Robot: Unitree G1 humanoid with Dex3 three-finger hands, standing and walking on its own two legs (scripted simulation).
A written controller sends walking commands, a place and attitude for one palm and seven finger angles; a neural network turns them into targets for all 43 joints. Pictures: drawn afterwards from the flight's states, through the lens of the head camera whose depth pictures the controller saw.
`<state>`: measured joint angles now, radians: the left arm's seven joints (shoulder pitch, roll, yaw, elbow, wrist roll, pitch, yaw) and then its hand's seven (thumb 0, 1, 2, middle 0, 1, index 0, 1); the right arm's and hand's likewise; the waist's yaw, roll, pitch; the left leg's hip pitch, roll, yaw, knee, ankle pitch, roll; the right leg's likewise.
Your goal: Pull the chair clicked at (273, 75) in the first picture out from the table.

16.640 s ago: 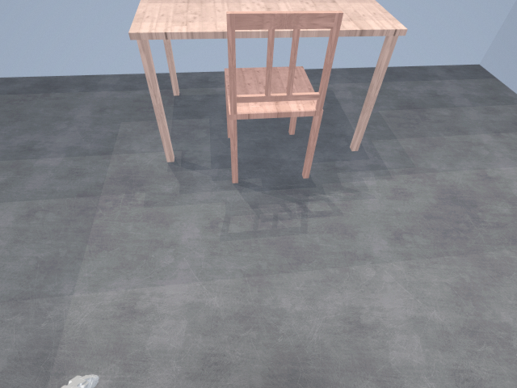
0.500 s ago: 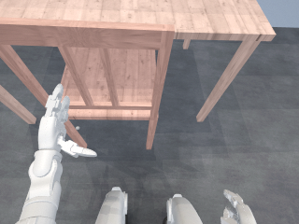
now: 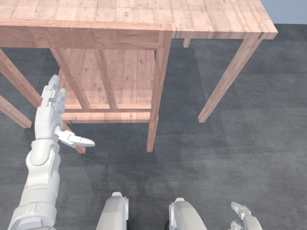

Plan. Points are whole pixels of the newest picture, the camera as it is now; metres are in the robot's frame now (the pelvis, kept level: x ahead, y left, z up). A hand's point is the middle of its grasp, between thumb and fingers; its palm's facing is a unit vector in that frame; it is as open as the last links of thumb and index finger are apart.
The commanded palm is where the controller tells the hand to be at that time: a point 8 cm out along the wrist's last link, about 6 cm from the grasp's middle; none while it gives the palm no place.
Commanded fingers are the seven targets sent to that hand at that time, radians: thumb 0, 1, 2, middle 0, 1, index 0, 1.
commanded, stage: push the fingers through the gap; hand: left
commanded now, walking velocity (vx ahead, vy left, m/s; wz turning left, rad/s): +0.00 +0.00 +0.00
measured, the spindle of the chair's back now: (74, 82) +0.51 +0.23 +0.01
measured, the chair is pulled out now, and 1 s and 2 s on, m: -0.02 -0.02 -0.02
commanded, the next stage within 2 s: hook a spindle and tug to test in 1.18 s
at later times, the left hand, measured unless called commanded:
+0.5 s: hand (77, 103) +0.43 +0.20 +0.02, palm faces +0.09 -1.00 -0.03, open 16.9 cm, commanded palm +0.41 +0.25 +0.02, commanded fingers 0.00 -0.50 0.30 -0.06 -0.08 -0.06 -0.08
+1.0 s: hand (77, 92) +0.47 +0.21 +0.02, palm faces +0.08 -1.00 -0.02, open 16.9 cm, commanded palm +0.44 +0.25 +0.02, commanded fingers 0.00 -0.50 0.30 -0.06 -0.08 -0.06 -0.08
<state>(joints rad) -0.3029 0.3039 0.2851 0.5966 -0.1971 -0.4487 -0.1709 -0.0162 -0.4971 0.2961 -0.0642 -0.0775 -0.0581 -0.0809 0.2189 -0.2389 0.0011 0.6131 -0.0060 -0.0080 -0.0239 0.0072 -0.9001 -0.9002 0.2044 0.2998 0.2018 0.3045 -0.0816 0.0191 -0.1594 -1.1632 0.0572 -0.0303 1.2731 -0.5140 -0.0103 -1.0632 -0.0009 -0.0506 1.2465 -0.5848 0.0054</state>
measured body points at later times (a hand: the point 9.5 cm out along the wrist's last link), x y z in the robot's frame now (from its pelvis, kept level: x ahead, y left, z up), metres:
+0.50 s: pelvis -0.01 +0.00 -0.01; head +0.13 +0.02 +0.42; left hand +0.42 +0.26 +0.03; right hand +0.08 -0.26 -0.12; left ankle +0.04 +0.12 -0.62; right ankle +0.00 -0.13 -0.62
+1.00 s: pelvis +0.00 +0.01 -0.01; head +0.15 +0.03 +0.42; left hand +0.46 +0.27 +0.02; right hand +0.04 -0.26 -0.12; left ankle +0.04 +0.12 -0.62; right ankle +0.00 -0.13 -0.62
